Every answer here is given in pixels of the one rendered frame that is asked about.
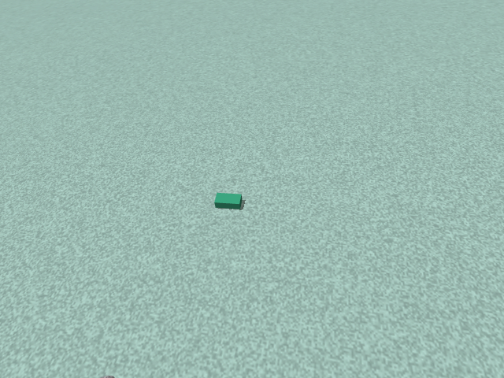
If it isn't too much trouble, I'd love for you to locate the small box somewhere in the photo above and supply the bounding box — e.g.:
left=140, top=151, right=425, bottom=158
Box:
left=214, top=193, right=242, bottom=209

